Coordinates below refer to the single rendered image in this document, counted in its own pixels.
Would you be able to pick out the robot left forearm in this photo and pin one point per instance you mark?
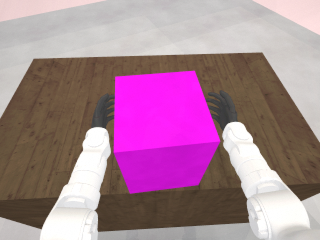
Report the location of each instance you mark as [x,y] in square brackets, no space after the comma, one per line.
[83,188]

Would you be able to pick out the robot right upper arm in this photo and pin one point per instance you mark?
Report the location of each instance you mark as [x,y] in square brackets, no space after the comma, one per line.
[278,215]

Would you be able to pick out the pedestal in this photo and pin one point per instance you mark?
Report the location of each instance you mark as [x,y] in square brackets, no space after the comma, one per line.
[43,128]

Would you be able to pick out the carton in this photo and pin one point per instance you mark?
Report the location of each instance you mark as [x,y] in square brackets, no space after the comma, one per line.
[164,134]

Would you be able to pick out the robot right forearm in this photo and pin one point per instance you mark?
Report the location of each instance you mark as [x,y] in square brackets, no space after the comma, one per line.
[255,174]

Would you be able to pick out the robot left upper arm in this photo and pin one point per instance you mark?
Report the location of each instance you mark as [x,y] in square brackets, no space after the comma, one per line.
[71,223]

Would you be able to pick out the robot left hand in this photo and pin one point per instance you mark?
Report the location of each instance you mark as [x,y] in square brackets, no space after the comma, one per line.
[101,112]

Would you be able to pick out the robot right hand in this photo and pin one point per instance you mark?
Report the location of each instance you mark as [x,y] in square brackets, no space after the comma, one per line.
[226,111]

